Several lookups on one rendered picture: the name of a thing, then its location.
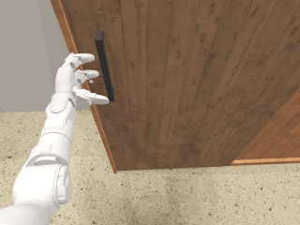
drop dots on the handle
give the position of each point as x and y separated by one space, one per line
104 65

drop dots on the wardrobe door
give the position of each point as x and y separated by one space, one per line
194 80
280 137

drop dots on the robot left upper arm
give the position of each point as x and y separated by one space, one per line
40 190

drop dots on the left robot hand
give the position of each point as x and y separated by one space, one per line
66 79

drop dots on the robot left forearm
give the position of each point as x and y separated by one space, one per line
56 136

